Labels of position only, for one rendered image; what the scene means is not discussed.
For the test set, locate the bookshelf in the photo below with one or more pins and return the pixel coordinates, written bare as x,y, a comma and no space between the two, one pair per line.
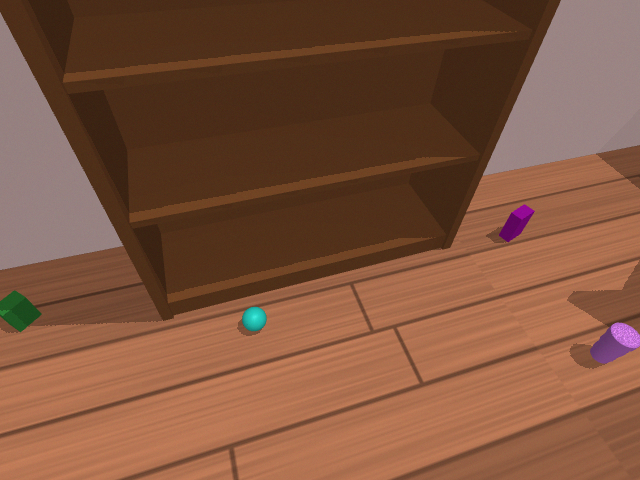
243,146

